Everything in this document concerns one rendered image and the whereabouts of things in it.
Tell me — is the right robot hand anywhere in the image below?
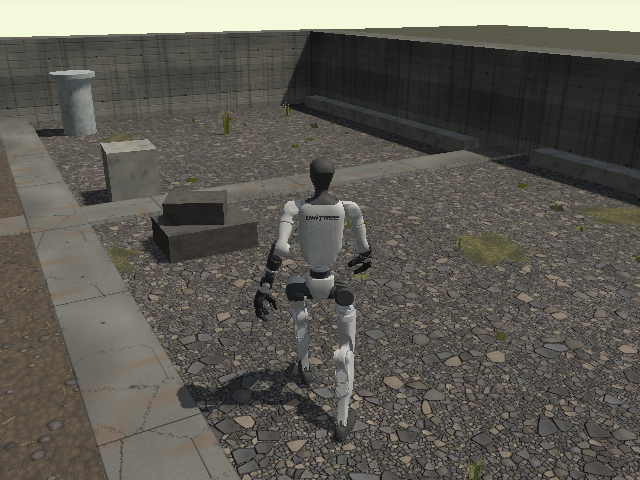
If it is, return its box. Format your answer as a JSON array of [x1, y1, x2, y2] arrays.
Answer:
[[348, 255, 372, 274]]

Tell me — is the left robot shin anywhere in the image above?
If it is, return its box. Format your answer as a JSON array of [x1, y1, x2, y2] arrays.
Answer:
[[292, 309, 309, 372]]

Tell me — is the right robot upper arm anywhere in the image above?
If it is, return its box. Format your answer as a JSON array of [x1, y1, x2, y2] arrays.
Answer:
[[342, 201, 370, 253]]

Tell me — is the robot right forearm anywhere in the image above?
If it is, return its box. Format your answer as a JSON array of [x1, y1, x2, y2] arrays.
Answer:
[[359, 237, 372, 263]]

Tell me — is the robot left forearm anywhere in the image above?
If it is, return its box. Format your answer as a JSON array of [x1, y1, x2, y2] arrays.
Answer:
[[258, 240, 282, 293]]

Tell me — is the left robot hand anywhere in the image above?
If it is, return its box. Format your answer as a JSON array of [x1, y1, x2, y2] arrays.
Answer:
[[254, 290, 277, 322]]

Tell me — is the left robot upper arm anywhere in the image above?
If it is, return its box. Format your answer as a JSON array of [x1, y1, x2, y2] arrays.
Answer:
[[273, 200, 301, 257]]

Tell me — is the left robot thigh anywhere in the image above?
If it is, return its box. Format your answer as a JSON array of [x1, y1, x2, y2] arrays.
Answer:
[[286, 277, 309, 326]]

